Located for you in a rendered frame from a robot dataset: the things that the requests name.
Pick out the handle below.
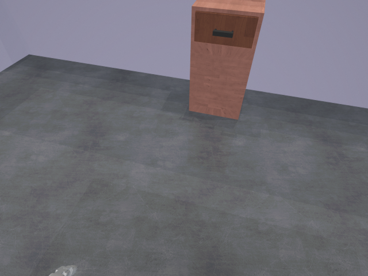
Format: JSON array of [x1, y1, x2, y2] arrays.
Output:
[[213, 29, 233, 38]]

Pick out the cabinet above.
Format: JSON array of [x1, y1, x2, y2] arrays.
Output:
[[189, 0, 266, 120]]

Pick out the drawer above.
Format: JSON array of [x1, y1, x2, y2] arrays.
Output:
[[194, 11, 259, 49]]

